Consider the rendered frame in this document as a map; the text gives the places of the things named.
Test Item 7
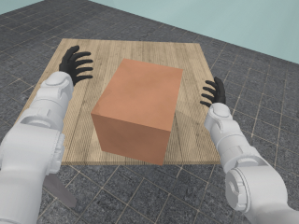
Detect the table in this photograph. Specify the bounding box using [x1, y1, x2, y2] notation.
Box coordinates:
[13, 38, 221, 207]

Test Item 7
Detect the left robot hand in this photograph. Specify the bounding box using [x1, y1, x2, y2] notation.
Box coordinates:
[59, 45, 93, 87]

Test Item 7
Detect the right robot hand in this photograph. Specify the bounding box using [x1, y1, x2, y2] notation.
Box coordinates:
[200, 77, 226, 107]

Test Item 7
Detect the robot right upper arm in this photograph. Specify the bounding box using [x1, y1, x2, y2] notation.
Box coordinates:
[225, 165, 299, 224]

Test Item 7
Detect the robot left forearm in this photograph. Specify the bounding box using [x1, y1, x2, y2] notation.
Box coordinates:
[0, 71, 74, 169]

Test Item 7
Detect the carton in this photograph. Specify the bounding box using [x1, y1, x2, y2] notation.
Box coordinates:
[91, 58, 183, 166]

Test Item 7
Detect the robot left upper arm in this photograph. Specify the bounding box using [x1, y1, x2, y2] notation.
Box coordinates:
[0, 123, 65, 224]

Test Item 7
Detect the robot right forearm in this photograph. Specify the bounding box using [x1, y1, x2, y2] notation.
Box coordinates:
[204, 103, 288, 201]

